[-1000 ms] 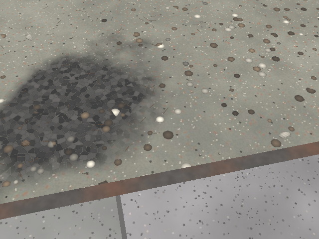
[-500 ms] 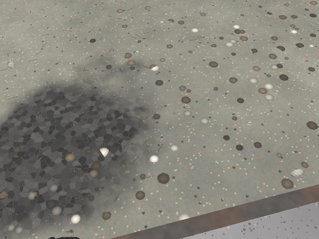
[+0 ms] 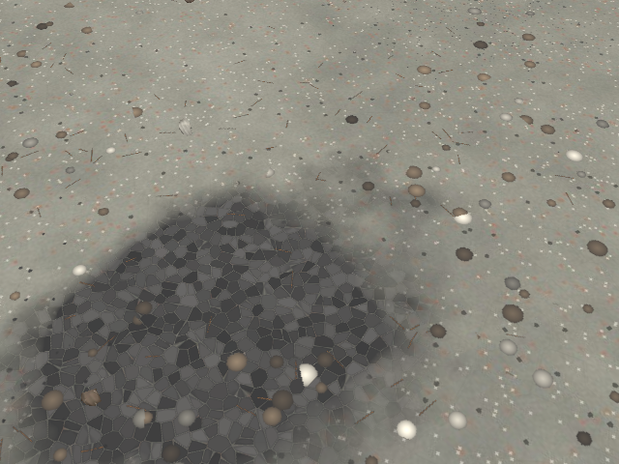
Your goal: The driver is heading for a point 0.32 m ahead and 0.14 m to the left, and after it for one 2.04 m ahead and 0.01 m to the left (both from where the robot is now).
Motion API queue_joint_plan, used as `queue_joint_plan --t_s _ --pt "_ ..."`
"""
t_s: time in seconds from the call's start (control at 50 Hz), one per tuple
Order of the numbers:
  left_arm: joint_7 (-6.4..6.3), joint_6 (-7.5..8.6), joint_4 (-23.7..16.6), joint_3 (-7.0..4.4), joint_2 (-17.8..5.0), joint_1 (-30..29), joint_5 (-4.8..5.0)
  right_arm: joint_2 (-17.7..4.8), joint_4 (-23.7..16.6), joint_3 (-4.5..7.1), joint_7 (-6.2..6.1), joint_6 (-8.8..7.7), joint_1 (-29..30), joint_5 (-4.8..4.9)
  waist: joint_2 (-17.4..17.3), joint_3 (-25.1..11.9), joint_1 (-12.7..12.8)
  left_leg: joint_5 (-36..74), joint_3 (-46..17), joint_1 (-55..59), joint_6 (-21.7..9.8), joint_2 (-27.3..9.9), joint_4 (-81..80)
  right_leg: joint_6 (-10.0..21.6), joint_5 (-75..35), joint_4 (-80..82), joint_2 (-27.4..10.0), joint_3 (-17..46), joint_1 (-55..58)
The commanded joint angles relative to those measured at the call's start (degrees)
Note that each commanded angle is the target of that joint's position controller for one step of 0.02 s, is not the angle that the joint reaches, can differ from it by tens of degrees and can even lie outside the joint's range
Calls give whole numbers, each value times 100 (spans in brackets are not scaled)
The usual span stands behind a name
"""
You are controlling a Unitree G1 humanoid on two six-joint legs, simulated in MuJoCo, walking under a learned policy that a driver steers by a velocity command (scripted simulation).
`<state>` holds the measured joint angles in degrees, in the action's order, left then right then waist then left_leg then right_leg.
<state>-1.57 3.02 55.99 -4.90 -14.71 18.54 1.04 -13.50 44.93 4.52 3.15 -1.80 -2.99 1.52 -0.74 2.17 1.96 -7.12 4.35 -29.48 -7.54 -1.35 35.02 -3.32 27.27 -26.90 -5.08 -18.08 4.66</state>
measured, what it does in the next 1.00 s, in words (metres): walks ahead, turning left: right foot, then left foot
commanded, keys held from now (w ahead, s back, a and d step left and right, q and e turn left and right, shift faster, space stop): w+q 0.62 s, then w+e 0.38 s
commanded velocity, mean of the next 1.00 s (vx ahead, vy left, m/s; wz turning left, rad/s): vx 0.50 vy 0.00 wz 0.36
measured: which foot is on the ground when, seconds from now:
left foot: down 0.00-0.50, up 0.52-0.94, down 0.96-1.00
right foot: down 0.00-0.00, up 0.02-0.48, down 0.50-0.96, up 0.98-1.00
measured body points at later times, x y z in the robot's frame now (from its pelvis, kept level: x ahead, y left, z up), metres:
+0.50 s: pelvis +0.29 +0.01 +0.01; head +0.31 +0.03 +0.46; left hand +0.46 +0.31 -0.06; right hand +0.39 -0.27 -0.11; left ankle +0.12 +0.08 -0.71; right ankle +0.45 -0.07 -0.72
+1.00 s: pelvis +0.52 +0.12 +0.01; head +0.55 +0.14 +0.46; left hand +0.39 +0.38 -0.12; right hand +0.83 +0.00 -0.05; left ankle +0.56 +0.26 -0.72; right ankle +0.45 -0.06 -0.70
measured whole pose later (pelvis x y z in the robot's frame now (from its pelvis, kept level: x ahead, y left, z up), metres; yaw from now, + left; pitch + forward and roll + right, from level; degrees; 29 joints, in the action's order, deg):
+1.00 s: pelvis +0.52 +0.12 +0.01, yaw +20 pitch +3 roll -1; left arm 0.3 3.5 52.1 -3.6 -16.6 23.8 1.3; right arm -14.0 36.6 2.2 1.0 -5.5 -1.0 -0.1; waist 0.3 1.1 5.6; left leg -7.0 -0.1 -25.8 -0.5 -0.9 30.2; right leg -0.3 26.7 -36.3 -1.4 2.5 -8.2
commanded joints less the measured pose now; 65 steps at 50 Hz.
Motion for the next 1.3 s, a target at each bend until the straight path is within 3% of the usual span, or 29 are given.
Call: queue_joint_plan --t_s 0.02,0.04,0.06,0.08,0.12,0.18,0.24,0.3,0.38,0.44,0.48,0.5,0.52,0.54,0.56,0.58,0.62,0.68,0.74,0.8,0.9,0.94,0.96,0.98,1.0,1.02,1.08,1.16,1.3 --pt "31 158 -754 43 -257 -48 -230 -1968 220 647 -190 -1 -2035 60 -1372 -1351 -674 -562 -3166 4656 -1336 -1169 -764 142 -280 -4605 225 515 -3880" --pt "113 446 -940 81 -408 -309 -13 -1788 15 529 -154 -104 -2196 -49 -1029 -2306 -769 -1273 -5373 5281 -1894 -1847 -1782 173 779 -5532 720 2046 -4726" --pt "169 598 -1111 10 -687 -946 212 -1366 47 410 -135 -181 -2082 -109 -598 -1667 -921 -875 -4649 5037 -1526 -1698 -1933 343 282 -5524 413 2303 -5339" --pt "163 668 -1110 30 -665 -1043 180 -1109 3 340 -144 -234 -1754 -64 -301 -1164 -725 -425 -3786 4276 -1279 -1450 -1850 476 -237 -5063 137 2285 -5271" --pt "93 579 -971 -73 -776 -919 -69 -675 -229 190 -160 -256 -952 -83 90 -695 -241 559 -2736 2787 -941 -994 -2004 461 -831 -4187 -227 2297 -4376" --pt "94 373 -1073 -89 -677 -905 -149 -864 -280 211 -257 -287 -999 -67 -16 -505 -56 1277 -2363 1974 -1017 -865 -2224 192 -1083 -3392 -224 2205 -3963" --pt "78 325 -1317 -26 -500 -1609 -196 -1072 -232 257 -376 -278 -1321 -44 -69 -279 -255 1346 -2010 1739 -833 -602 -2278 23 -2111 -2153 -12 2083 -4088" --pt "148 352 -1494 43 -369 -2161 -136 -1042 -196 247 -412 -228 -1542 -27 -344 -185 -487 752 -1849 1582 -563 -360 -2202 53 -3113 -910 281 2036 -3719" --pt "240 423 -1737 36 -523 -2596 -60 -1016 -89 237 -418 -183 -1845 9 -465 -131 -654 355 -2304 1954 -451 -540 -1850 148 -3202 -230 455 2147 -3525" --pt "297 524 -1764 -20 -722 -2418 -46 -1042 -118 250 -471 -116 -1835 -10 -631 -193 -503 536 -2777 2405 -369 -710 -1329 305 -2539 41 515 2206 -3240" --pt "263 587 -1542 -138 -947 -1496 -98 -900 -243 197 -467 -94 -1624 -27 -704 -632 -12 1259 -2698 2261 -150 -383 -511 580 -2507 317 502 2098 -1906" --pt "222 598 -1435 -223 -1232 -584 -198 -637 -392 88 -432 -116 -1486 -102 -334 -1394 417 867 -2305 1558 62 -63 914 947 -2400 91 -298 2787 -387" --pt "201 524 -1276 -347 -1705 163 -280 -242 -508 -26 -428 -175 -2310 20 1386 -2292 194 -1691 -1544 -504 521 782 2918 1893 -1617 348 -1706 5221 1804" --pt "240 477 -1243 -259 -1298 156 -114 -687 -454 5 -435 -198 -2470 109 1725 -2238 176 -2668 -1571 -1451 579 432 3874 2031 -361 805 -2063 6431 1871" --pt "222 430 -1364 -133 -823 -168 -72 -1131 -460 120 -432 -167 -1926 102 985 -1358 306 -2177 -1557 -1736 614 148 4177 1726 -93 933 -1785 5556 1110" --pt "208 367 -1413 -71 -682 -486 -115 -1150 -548 138 -435 -130 -1513 35 528 -828 243 -1718 -1316 -1588 637 -78 4094 1492 -600 1021 -1514 4675 282" --pt "207 336 -1349 11 -500 -804 -189 -955 -664 163 -392 -92 -1275 -30 540 -283 -30 -1254 -1243 -1167 611 -402 3565 1314 -1556 1343 -1068 3634 -848" --pt "286 420 -1100 -7 -596 -579 -142 -496 -692 48 -364 -65 -1360 -28 586 -218 -167 -1141 -1100 -796 596 -422 2891 1542 -2188 1707 -863 3121 -1351" --pt "278 393 -1023 -61 -851 -541 -34 -432 -877 -39 -329 -154 -848 -151 458 -174 -158 -470 -814 -865 682 -533 1704 1683 -2850 1842 -819 2816 -1304" --pt "247 299 -958 -95 -1032 -312 35 -360 -989 -113 -246 -270 -198 -114 450 -113 57 351 -596 -333 779 -313 451 1521 -2971 1782 -577 2458 -1455" --pt "205 163 -765 -112 -1169 194 110 -650 -1167 -44 -153 -384 294 -17 678 -120 101 342 -617 296 728 -54 -549 1338 -2598 1341 -842 2869 -1088" --pt "176 118 -749 -88 -1147 145 105 -881 -977 84 -188 -416 -334 -44 669 -405 -319 308 -509 1469 539 63 -963 1116 -2970 701 -690 2790 -1276" --pt "178 131 -782 -9 -922 128 55 -1149 -809 212 -251 -422 -1057 -118 532 -873 -665 332 -724 2634 346 -209 -922 913 -3049 -290 -351 2529 -1705" --pt "177 161 -997 160 -451 78 -129 -1622 -714 333 -338 -389 -2061 -234 -401 -1796 -1035 448 -2005 4221 -31 -1509 -762 622 -1405 -2228 127 2116 -2848" --pt "165 250 -1122 232 -196 666 46 -1791 -632 343 -299 -318 -2181 -269 -1834 -2269 -721 -800 -4163 5090 -745 -2452 -1427 471 775 -3733 603 2096 -4515" --pt "148 246 -1034 77 -796 434 161 -1281 -642 221 -273 -327 -2033 -205 -1093 -1676 -814 -1517 -4061 4574 -635 -2225 -1681 469 538 -4426 306 2491 -5002" --pt "142 117 -1137 -10 -803 -100 64 -666 -625 19 -215 -384 -1073 -170 -607 -468 -399 -572 -2199 2864 -321 -1581 -2178 438 -738 -4176 -184 2386 -4794" --pt "194 -89 -1287 18 -474 -222 65 -716 -445 89 -269 -505 -832 -229 -461 -179 -121 661 -1072 2204 -350 -1465 -2644 282 -1436 -3819 -330 2391 -4518" --pt "404 -87 -1748 132 -307 -1357 4 -1109 -151 218 -399 -428 -1152 -176 -196 138 -450 963 194 2466 -169 -1400 -2736 342 -2888 -1769 -183 1956 -4392"
Next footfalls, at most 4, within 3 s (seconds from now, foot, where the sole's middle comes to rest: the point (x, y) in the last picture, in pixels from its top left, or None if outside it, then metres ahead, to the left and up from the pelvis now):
0.50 right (354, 453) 0.48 -0.06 -0.75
0.96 left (199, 393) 0.60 0.28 -0.75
1.48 right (303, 273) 0.93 0.07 -0.75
1.98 left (249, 183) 1.23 0.23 -0.75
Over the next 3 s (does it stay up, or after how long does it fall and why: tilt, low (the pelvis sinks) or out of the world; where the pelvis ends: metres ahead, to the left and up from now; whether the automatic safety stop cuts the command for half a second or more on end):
stays up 1.60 0.02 0.01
